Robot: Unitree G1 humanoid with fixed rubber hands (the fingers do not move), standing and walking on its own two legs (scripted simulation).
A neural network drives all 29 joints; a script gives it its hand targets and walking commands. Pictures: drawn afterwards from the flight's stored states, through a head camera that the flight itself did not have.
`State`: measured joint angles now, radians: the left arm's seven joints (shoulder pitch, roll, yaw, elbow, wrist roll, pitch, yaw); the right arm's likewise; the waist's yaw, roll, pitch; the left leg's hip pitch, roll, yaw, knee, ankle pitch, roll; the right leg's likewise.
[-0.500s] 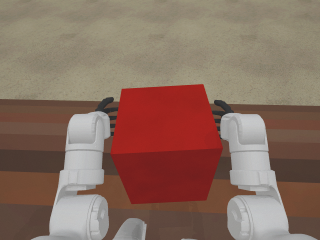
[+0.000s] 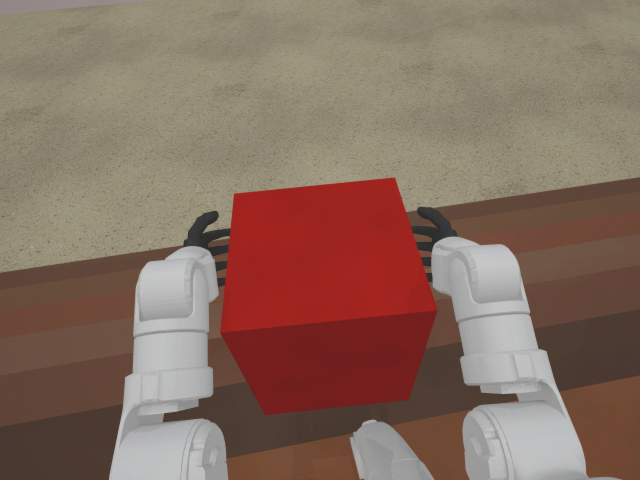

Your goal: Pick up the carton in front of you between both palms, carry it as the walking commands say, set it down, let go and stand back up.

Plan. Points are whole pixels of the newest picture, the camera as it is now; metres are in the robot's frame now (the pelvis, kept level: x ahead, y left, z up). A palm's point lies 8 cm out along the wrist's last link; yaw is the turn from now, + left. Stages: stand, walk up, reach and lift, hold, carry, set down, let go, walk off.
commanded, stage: carry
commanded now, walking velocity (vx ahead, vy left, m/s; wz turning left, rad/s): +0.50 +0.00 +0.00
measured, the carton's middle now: (326, 302) +0.34 -0.05 +0.01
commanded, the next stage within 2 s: none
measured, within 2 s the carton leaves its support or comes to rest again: neither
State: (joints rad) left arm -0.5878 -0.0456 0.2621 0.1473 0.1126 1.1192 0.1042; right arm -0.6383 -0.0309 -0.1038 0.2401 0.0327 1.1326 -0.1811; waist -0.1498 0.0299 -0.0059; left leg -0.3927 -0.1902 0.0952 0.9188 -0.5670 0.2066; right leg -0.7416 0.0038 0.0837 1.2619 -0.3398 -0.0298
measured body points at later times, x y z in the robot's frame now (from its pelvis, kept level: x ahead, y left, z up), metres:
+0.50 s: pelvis +0.37 -0.02 -0.19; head +0.39 -0.01 +0.26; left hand +0.72 +0.18 -0.10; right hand +0.74 -0.12 -0.12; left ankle +0.54 +0.10 -0.88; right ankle +0.24 -0.08 -0.83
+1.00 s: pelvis +0.78 +0.00 -0.42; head +0.77 +0.01 +0.03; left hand +1.13 +0.16 -0.31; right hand +1.15 -0.14 -0.30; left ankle +0.62 +0.08 -0.92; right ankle +0.85 -0.05 -1.13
